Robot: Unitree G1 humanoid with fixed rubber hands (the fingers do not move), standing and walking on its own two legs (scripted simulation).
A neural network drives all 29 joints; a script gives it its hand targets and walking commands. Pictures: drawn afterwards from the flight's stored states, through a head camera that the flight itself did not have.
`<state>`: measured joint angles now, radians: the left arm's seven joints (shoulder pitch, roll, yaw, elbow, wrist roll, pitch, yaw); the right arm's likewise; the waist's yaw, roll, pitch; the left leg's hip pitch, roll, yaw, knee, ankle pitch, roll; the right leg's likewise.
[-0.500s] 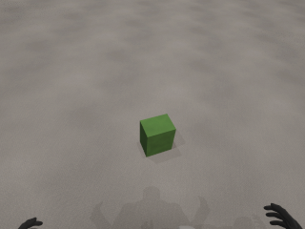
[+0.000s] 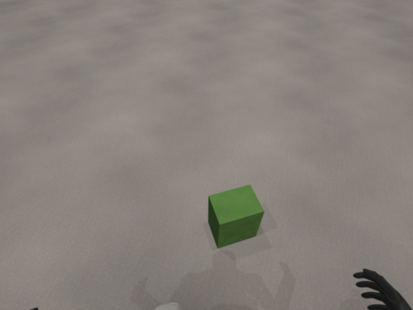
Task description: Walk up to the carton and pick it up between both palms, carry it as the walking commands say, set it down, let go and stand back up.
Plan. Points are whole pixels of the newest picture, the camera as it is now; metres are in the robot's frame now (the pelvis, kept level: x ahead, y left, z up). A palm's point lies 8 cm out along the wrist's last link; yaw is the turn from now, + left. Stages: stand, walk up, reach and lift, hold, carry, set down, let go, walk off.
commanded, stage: walk up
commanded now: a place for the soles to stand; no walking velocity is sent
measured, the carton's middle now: (233, 217) +0.65 -0.07 -0.62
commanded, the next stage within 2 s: none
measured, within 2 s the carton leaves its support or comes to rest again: neither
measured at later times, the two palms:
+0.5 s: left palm (87, 210) +0.32 +0.31 -0.03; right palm (388, 287) +0.21 -0.33 -0.06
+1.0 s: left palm (95, 220) +0.30 +0.28 -0.04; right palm out of the picture +0.16 -0.42 -0.04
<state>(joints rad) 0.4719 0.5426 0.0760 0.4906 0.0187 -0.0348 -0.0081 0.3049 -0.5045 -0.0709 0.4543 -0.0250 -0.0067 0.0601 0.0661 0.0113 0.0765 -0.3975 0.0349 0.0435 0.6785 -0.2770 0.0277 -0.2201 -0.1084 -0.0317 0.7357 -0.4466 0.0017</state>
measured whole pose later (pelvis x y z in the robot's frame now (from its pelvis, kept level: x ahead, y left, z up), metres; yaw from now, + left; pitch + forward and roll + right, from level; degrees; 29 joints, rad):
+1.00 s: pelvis +0.14 -0.05 +0.02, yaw +0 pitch -3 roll +2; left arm 0.12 0.48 0.14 0.67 0.07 0.07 -0.12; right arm 0.39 -0.50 -0.11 0.81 -0.05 -0.05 -0.08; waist -0.02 -0.05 0.12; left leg -0.10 0.08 0.02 0.47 -0.32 -0.04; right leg -0.44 -0.10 0.05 0.82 -0.39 0.02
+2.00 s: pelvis +0.28 -0.22 +0.01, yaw +22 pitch -3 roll +0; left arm 0.10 0.50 0.03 0.75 -0.02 0.01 -0.02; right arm 0.13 -0.50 -0.03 0.82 0.03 0.00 0.00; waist 0.01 0.00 0.09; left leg -0.27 0.00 -0.10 0.63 -0.31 -0.04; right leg -0.24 -0.11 -0.16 0.63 -0.32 0.03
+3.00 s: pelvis +0.28 -0.21 +0.03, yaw +26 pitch -3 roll -1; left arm 0.10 0.45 0.07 0.96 -0.01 0.02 -0.02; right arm 0.10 -0.44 -0.05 0.97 0.01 0.01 0.00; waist 0.02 -0.01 0.09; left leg -0.22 -0.01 -0.16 0.49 -0.22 -0.04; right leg -0.15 -0.10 -0.18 0.46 -0.25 0.04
